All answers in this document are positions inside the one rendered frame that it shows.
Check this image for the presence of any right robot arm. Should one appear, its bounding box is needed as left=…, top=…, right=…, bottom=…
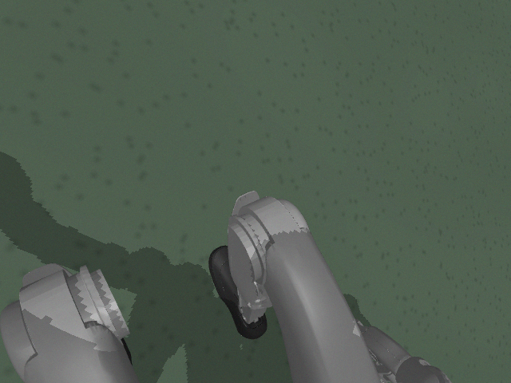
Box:
left=395, top=357, right=452, bottom=383

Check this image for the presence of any right robot foot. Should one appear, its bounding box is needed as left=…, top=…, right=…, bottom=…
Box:
left=208, top=246, right=267, bottom=339

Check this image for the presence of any right robot hand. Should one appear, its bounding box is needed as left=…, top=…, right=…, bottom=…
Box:
left=355, top=319, right=412, bottom=383

